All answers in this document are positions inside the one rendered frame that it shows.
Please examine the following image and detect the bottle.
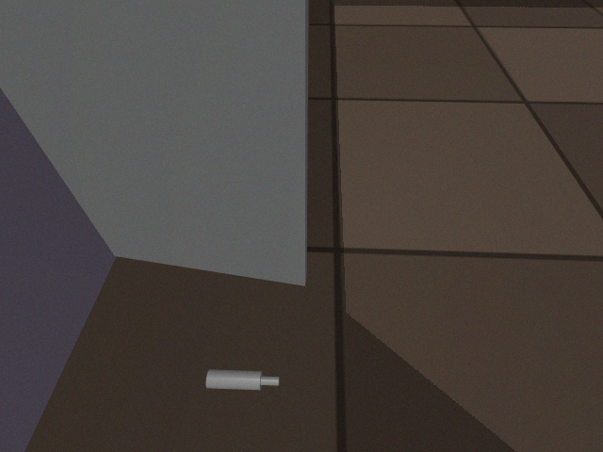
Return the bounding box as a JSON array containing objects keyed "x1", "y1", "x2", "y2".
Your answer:
[{"x1": 206, "y1": 369, "x2": 279, "y2": 390}]

